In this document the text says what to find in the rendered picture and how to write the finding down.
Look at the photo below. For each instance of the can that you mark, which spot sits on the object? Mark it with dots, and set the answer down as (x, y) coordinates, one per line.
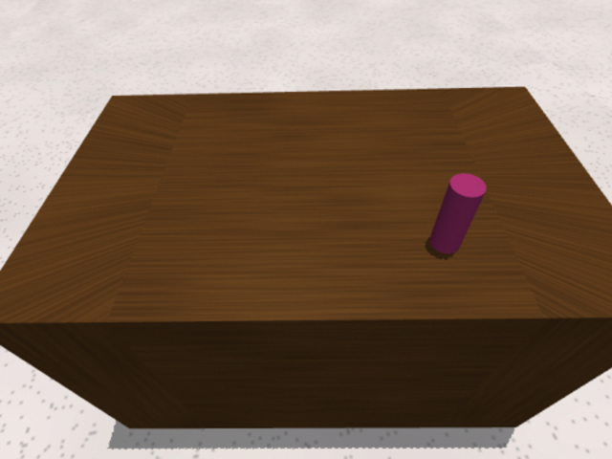
(462, 199)

